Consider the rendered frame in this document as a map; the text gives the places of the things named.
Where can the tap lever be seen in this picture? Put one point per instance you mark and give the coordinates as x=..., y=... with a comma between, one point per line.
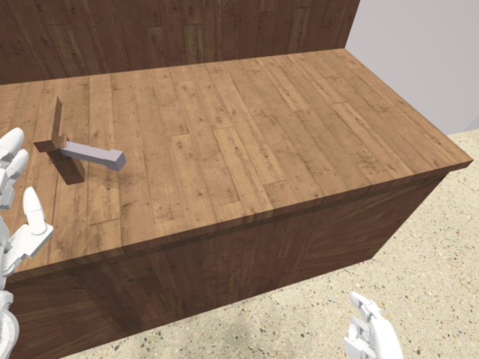
x=113, y=159

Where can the left robot hand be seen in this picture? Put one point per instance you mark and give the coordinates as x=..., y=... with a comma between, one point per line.
x=27, y=240

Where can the counter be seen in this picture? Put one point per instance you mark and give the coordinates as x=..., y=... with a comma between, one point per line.
x=259, y=153

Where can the robot left forearm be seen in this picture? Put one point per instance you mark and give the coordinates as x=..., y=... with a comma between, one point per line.
x=9, y=326

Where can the right robot hand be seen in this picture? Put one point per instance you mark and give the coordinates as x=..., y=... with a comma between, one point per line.
x=378, y=340

